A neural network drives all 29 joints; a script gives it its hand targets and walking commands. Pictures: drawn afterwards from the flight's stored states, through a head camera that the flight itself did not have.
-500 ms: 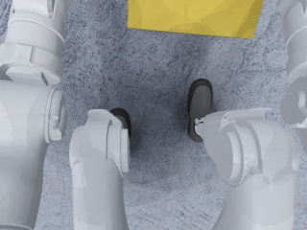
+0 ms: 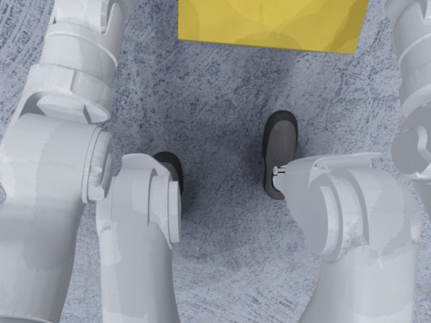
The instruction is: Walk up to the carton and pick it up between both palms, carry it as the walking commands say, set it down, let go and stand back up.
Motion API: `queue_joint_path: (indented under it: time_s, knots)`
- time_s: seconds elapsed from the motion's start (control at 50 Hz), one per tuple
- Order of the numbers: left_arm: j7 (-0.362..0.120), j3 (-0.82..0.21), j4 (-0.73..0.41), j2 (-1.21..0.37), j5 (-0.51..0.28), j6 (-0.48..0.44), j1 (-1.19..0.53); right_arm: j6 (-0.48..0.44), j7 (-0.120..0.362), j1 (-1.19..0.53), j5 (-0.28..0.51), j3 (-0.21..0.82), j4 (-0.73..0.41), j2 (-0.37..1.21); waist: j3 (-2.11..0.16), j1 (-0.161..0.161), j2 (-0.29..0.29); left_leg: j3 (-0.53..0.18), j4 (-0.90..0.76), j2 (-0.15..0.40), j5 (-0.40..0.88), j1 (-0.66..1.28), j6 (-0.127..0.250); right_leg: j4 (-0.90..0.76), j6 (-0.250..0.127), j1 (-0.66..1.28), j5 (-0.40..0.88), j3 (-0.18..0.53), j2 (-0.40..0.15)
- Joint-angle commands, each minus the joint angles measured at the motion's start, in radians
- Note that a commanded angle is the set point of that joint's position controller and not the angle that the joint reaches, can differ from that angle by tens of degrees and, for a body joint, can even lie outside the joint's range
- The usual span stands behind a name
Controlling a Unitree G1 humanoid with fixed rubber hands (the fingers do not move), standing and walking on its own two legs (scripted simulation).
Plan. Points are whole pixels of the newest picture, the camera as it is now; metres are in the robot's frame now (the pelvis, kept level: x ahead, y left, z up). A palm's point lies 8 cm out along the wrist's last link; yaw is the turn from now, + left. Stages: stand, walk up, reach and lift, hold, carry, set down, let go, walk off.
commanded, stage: reach and lift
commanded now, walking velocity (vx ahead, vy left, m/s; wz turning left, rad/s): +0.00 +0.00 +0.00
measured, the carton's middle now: out of the picture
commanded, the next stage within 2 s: none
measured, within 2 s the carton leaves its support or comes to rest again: leaves its support in 0.94 s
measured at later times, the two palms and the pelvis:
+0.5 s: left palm out of the picture +0.56 +0.08 -0.22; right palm out of the picture +0.53 -0.25 -0.21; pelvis +0.00 +0.00 +0.00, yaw +0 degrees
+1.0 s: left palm out of the picture +0.56 +0.09 -0.21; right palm out of the picture +0.54 -0.24 -0.20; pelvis +0.00 +0.00 +0.00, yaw +0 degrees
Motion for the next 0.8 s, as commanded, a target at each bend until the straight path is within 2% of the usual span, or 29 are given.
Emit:
queue_joint_path:
  time_s: [0.0, 0.02, 0.04, 0.06, 0.08, 0.1, 0.12, 0.16, 0.2, 0.22, 0.24, 0.26, 0.28, 0.34, 0.36, 0.38, 0.44, 0.46, 0.48, 0.54, 0.6, 0.62, 0.64, 0.68, 0.7, 0.72, 0.74, 0.76, 0.78]
  knots:
    - [-0.009, 0.019, -0.063, -0.08, 0.042, -0.029, -0.412, -0.032, 0.055, -0.377, 0.173, 0.065, -0.155, 0.123, -1.17, -0.034, 0.097, 0.019, -0.21, 0.04, 0.336, 0.364, 0.0, 0.041, -0.012, 0.704, 0.273, -0.096, 0.059]
    - [-0.018, 0.008, -0.103, -0.135, 0.038, -0.041, -0.447, -0.03, 0.069, -0.398, 0.17, 0.078, -0.168, 0.203, -1.204, -0.026, 0.096, 0.04, -0.19, 0.013, 0.36, 0.373, 0.002, 0.035, -0.019, 0.73, 0.286, -0.088, 0.064]
    - [-0.034, 0.011, -0.085, -0.188, 0.04, -0.038, -0.437, -0.021, 0.074, -0.394, 0.167, 0.058, -0.163, 0.224, -1.173, -0.057, 0.098, 0.014, -0.203, 0.018, 0.343, 0.366, 0.011, 0.035, -0.017, 0.72, 0.286, -0.094, 0.065]
    - [-0.035, 0.025, -0.075, -0.184, 0.071, -0.033, -0.454, -0.017, 0.086, -0.412, 0.167, 0.08, -0.156, 0.262, -1.161, -0.029, 0.092, 0.033, -0.202, 0.023, 0.327, 0.331, 0.01, 0.03, -0.011, 0.723, 0.276, -0.086, 0.066]
    - [-0.051, 0.01, -0.076, -0.265, 0.078, -0.039, -0.433, -0.007, 0.097, -0.387, 0.142, 0.067, -0.101, 0.294, -1.141, -0.039, 0.126, 0.033, -0.206, 0.006, 0.336, 0.348, -0.001, 0.038, -0.022, 0.674, 0.268, -0.098, 0.072]
    - [-0.054, 0.039, -0.068, -0.248, 0.08, -0.031, -0.441, -0.006, 0.104, -0.374, 0.133, 0.059, -0.108, 0.278, -1.15, -0.055, 0.093, 0.033, -0.188, 0.004, 0.307, 0.332, -0.003, 0.027, -0.015, 0.718, 0.24, -0.089, 0.065]
    - [-0.064, 0.02, -0.071, -0.276, 0.093, -0.026, -0.449, 0.001, 0.111, -0.4, 0.128, 0.067, -0.154, 0.35, -1.132, -0.046, 0.12, 0.025, -0.205, 0.014, 0.31, 0.354, 0.007, 0.033, -0.012, 0.676, 0.244, -0.096, 0.066]
    - [-0.104, 0.027, -0.047, -0.436, 0.096, -0.014, -0.431, 0.014, 0.147, -0.429, 0.123, 0.093, -0.174, 0.49, -1.095, -0.045, 0.091, 0.025, -0.21, 0.002, 0.297, 0.328, 0.017, 0.032, -0.015, 0.671, 0.228, -0.107, 0.08]
    - [-0.133, -0.04, -0.116, -0.553, 0.07, -0.01, -0.471, 0.025, 0.177, -0.485, 0.135, 0.113, -0.221, 0.572, -1.141, -0.06, 0.13, 0.015, -0.204, -0.002, 0.315, 0.363, 0.016, 0.054, -0.026, 0.632, 0.226, -0.112, 0.076]
    - [-0.151, -0.032, -0.101, -0.594, 0.068, 0.001, -0.506, 0.03, 0.19, -0.509, 0.131, 0.13, -0.235, 0.588, -1.135, -0.057, 0.11, 0.027, -0.191, -0.011, 0.319, 0.302, 0.012, 0.043, -0.03, 0.681, 0.246, -0.098, 0.075]
    - [-0.162, -0.026, -0.09, -0.63, 0.082, 0.002, -0.483, 0.046, 0.205, -0.489, 0.134, 0.162, -0.213, 0.665, -1.089, -0.016, 0.085, 0.038, -0.2, -0.01, 0.284, 0.269, 0.016, 0.047, -0.024, 0.678, 0.218, -0.099, 0.087]
    - [-0.171, -0.033, -0.112, -0.626, 0.09, 0.011, -0.487, 0.051, 0.212, -0.503, 0.154, 0.165, -0.251, 0.658, -1.116, -0.008, 0.14, 0.041, -0.192, -0.004, 0.305, 0.294, 0.016, 0.045, -0.022, 0.67, 0.227, -0.092, 0.086]
    - [-0.182, -0.032, -0.144, -0.649, 0.079, 0.002, -0.495, 0.064, 0.224, -0.501, 0.144, 0.173, -0.242, 0.727, -1.121, -0.016, 0.072, 0.037, -0.187, -0.011, 0.317, 0.266, 0.027, 0.063, -0.023, 0.687, 0.245, -0.099, 0.085]
    - [-0.208, -0.032, -0.119, -0.705, 0.087, 0.023, -0.458, 0.079, 0.243, -0.444, 0.108, 0.147, -0.227, 0.722, -1.056, -0.056, 0.094, 0.038, -0.195, -0.011, 0.281, 0.254, 0.022, 0.049, -0.027, 0.625, 0.208, -0.116, 0.094]
    - [-0.209, -0.024, -0.106, -0.703, 0.105, 0.03, -0.432, 0.09, 0.25, -0.453, 0.119, 0.153, -0.222, 0.752, -1.089, -0.022, 0.139, 0.05, -0.177, -0.013, 0.285, 0.266, 0.02, 0.062, -0.026, 0.6, 0.202, -0.109, 0.084]
    - [-0.215, -0.013, -0.106, -0.727, 0.105, 0.029, -0.448, 0.084, 0.254, -0.478, 0.115, 0.167, -0.246, 0.754, -1.084, -0.028, 0.093, 0.049, -0.184, -0.012, 0.272, 0.277, 0.028, 0.048, -0.031, 0.617, 0.175, -0.111, 0.087]
    - [-0.221, -0.034, -0.133, -0.766, 0.099, 0.035, -0.449, 0.083, 0.258, -0.471, 0.143, 0.172, -0.26, 0.749, -1.114, -0.029, 0.133, 0.043, -0.18, -0.008, 0.29, 0.302, 0.027, 0.061, -0.034, 0.617, 0.199, -0.115, 0.091]
    - [-0.219, -0.056, -0.158, -0.757, 0.074, 0.034, -0.484, 0.081, 0.258, -0.478, 0.142, 0.171, -0.269, 0.736, -1.112, -0.054, 0.155, 0.026, -0.187, -0.004, 0.312, 0.331, 0.022, 0.053, -0.038, 0.595, 0.212, -0.111, 0.084]
    - [-0.216, -0.03, -0.167, -0.734, 0.088, 0.027, -0.478, 0.092, 0.261, -0.484, 0.149, 0.2, -0.256, 0.783, -1.128, -0.018, 0.093, 0.037, -0.186, -0.003, 0.285, 0.314, 0.032, 0.061, -0.027, 0.608, 0.182, -0.123, 0.089]
    - [-0.223, -0.036, -0.188, -0.78, 0.104, 0.03, -0.46, 0.085, 0.272, -0.489, 0.161, 0.19, -0.296, 0.803, -1.135, -0.01, 0.155, 0.05, -0.192, -0.013, 0.352, 0.35, 0.027, 0.053, -0.032, 0.57, 0.239, -0.121, 0.092]
    - [-0.222, -0.033, -0.163, -0.803, 0.097, 0.031, -0.47, 0.097, 0.279, -0.487, 0.167, 0.197, -0.272, 0.814, -1.156, -0.026, 0.133, 0.039, -0.171, -0.013, 0.334, 0.369, 0.032, 0.056, -0.032, 0.588, 0.214, -0.115, 0.084]
    - [-0.223, -0.049, -0.153, -0.807, 0.093, 0.039, -0.46, 0.095, 0.272, -0.497, 0.15, 0.202, -0.292, 0.809, -1.163, -0.054, 0.143, 0.034, -0.194, -0.009, 0.343, 0.352, 0.031, 0.052, -0.028, 0.589, 0.243, -0.125, 0.083]
    - [-0.221, -0.064, -0.245, -0.81, 0.071, 0.029, -0.519, 0.094, 0.273, -0.524, 0.176, 0.225, -0.326, 0.805, -1.204, -0.032, 0.139, 0.046, -0.18, -0.013, 0.379, 0.386, 0.027, 0.051, -0.032, 0.591, 0.269, -0.123, 0.086]
    - [-0.215, -0.11, -0.316, -0.828, 0.042, 0.024, -0.587, 0.094, 0.263, -0.545, 0.204, 0.244, -0.349, 0.824, -1.321, -0.063, 0.143, 0.052, -0.166, -0.015, 0.383, 0.419, 0.024, 0.059, -0.032, 0.681, 0.294, -0.127, 0.085]
    - [-0.217, -0.104, -0.24, -0.847, 0.037, 0.031, -0.555, 0.081, 0.249, -0.587, 0.215, 0.277, -0.412, 0.802, -1.338, -0.046, 0.126, 0.053, -0.161, -0.016, 0.399, 0.435, 0.029, 0.054, -0.029, 0.734, 0.316, -0.125, 0.087]
    - [-0.215, -0.122, -0.275, -0.869, 0.031, 0.032, -0.569, 0.076, 0.245, -0.595, 0.247, 0.293, -0.448, 0.811, -1.414, -0.032, 0.182, 0.062, -0.15, -0.006, 0.44, 0.504, 0.023, 0.056, -0.031, 0.76, 0.355, -0.108, 0.087]
    - [-0.207, -0.122, -0.301, -0.855, 0.042, 0.027, -0.576, 0.088, 0.253, -0.561, 0.246, 0.285, -0.392, 0.855, -1.404, -0.021, 0.162, 0.057, -0.152, -0.017, 0.465, 0.49, 0.023, 0.065, -0.026, 0.727, 0.364, -0.119, 0.094]
    - [-0.209, -0.099, -0.281, -0.835, 0.051, 0.031, -0.59, 0.093, 0.254, -0.6, 0.249, 0.291, -0.418, 0.873, -1.405, -0.033, 0.127, 0.058, -0.167, -0.016, 0.419, 0.477, 0.033, 0.06, -0.016, 0.732, 0.331, -0.135, 0.095]
    - [-0.206, -0.119, -0.334, -0.827, 0.032, 0.029, -0.638, 0.093, 0.244, -0.588, 0.239, 0.273, -0.432, 0.846, -1.439, -0.057, 0.161, 0.05, -0.169, -0.009, 0.447, 0.51, 0.025, 0.055, -0.022, 0.759, 0.365, -0.13, 0.095]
